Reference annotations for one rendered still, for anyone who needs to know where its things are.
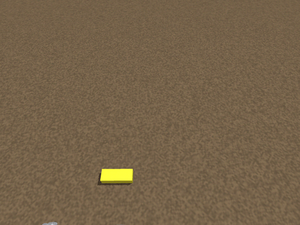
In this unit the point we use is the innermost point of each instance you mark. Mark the carton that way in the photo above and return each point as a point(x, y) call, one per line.
point(117, 176)

